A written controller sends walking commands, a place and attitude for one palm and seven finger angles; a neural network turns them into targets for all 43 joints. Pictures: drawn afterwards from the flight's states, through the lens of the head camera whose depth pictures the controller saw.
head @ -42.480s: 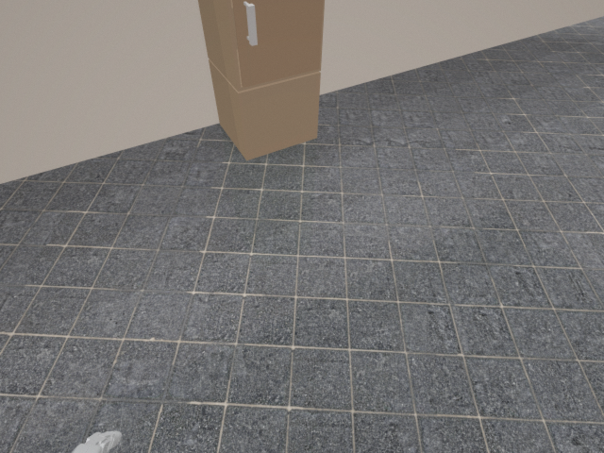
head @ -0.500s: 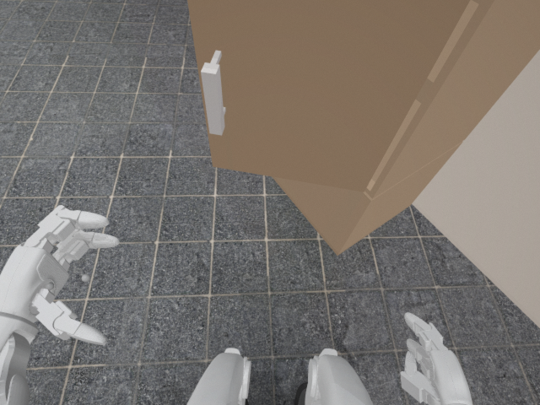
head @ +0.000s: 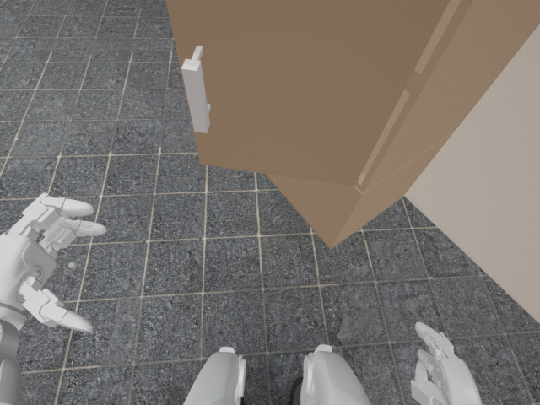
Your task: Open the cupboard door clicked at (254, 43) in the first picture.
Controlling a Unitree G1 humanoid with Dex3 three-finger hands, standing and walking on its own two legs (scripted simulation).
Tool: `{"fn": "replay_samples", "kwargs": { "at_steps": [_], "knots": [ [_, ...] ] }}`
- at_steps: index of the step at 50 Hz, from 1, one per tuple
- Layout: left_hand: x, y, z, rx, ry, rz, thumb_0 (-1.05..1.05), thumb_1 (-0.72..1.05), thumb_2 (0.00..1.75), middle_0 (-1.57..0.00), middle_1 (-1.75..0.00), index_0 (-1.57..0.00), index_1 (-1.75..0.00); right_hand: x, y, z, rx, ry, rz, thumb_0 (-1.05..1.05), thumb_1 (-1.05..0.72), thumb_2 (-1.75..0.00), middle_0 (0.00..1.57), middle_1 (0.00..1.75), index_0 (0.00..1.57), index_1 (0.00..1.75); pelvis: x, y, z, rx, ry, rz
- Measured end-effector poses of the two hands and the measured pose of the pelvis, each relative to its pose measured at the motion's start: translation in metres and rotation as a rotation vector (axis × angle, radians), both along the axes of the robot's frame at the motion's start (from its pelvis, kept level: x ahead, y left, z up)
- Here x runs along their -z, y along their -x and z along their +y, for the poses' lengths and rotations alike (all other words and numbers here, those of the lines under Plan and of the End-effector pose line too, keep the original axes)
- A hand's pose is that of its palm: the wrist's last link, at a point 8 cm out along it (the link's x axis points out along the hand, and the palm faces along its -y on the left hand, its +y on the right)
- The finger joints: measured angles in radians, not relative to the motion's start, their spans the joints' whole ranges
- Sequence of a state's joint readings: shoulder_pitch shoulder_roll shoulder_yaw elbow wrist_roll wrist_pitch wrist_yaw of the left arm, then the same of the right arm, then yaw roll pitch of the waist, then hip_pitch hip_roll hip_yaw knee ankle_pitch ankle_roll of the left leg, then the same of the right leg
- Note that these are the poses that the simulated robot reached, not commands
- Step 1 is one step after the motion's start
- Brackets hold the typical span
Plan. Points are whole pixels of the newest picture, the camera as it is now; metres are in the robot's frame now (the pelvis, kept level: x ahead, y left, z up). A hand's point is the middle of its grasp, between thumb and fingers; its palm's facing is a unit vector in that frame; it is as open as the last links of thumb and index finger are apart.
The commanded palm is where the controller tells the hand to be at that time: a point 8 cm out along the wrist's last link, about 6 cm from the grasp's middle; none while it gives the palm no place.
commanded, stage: raise the hand with hooked fingers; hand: left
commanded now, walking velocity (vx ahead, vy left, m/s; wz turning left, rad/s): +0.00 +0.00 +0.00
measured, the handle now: (200, 91) +0.62 +0.17 +0.04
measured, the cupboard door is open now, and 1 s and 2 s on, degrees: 46 46 46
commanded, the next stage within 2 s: move the hooked fingers beside the handle in 0.16 s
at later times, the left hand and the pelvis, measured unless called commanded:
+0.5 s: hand (92, 240) +0.32 +0.26 +0.04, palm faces -0.08 -1.00 -0.04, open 14.0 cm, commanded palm +0.31 +0.31 +0.05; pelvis +0.00 -0.01 -0.01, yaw +0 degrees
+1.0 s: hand (114, 183) +0.41 +0.26 +0.03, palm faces -0.08 -1.00 -0.02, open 14.0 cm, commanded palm +0.40 +0.31 +0.04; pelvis +0.00 +0.00 -0.01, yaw -1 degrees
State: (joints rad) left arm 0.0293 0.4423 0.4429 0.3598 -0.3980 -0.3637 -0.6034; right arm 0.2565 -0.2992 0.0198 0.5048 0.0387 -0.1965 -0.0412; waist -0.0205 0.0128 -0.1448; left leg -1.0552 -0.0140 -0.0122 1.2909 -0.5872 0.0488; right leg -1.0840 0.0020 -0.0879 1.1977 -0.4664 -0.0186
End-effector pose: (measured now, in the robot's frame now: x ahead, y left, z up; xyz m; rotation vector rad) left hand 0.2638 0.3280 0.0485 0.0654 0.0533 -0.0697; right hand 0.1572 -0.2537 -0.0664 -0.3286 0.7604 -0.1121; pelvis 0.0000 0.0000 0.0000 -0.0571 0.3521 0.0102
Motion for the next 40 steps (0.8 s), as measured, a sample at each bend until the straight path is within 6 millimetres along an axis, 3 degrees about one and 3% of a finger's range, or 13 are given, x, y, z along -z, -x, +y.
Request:
{"fn": "replay_samples", "kwargs": {
  "at_steps": [17, 27, 40],
  "knots": [
    [0.0, -0.002, -0.007, -0.003, 0.006, 0.0, -0.01, -0.5, 0.3, -0.3, -1.2, -0.3, -1.2, 0.004, -0.008, 0.0, -0.012, -0.015, -0.015, 0.01, -0.9, -0.9, 0.2, 0.3, 0.21, 0.3, 0.002, 0.0, -0.007, -0.003, -0.003, -0.001],
    [0.007, -0.048, -0.012, 0.022, 0.026, -0.011, -0.01, -0.5, 0.3, -0.3, -1.2, -0.3, -1.2, 0.014, 0.004, -0.007, 0.011, 0.017, 0.043, 0.01, -0.9, -0.9, 0.2, 0.3, 0.21, 0.3, 0.007, 0.003, -0.007, -0.003, -0.001, 0.014],
    [0.005, -0.094, -0.009, 0.006, 0.031, -0.01, -0.01, -0.5, 0.3, -0.3, -1.2, -0.3, -1.2, 0.019, 0.045, -0.012, 0.085, 0.021, 0.182, 0.01, -0.9, -0.9, 0.2, 0.3, 0.21, 0.3, 0.003, 0.0, -0.001, 0.015, -0.004, 0.04]
  ]
}}
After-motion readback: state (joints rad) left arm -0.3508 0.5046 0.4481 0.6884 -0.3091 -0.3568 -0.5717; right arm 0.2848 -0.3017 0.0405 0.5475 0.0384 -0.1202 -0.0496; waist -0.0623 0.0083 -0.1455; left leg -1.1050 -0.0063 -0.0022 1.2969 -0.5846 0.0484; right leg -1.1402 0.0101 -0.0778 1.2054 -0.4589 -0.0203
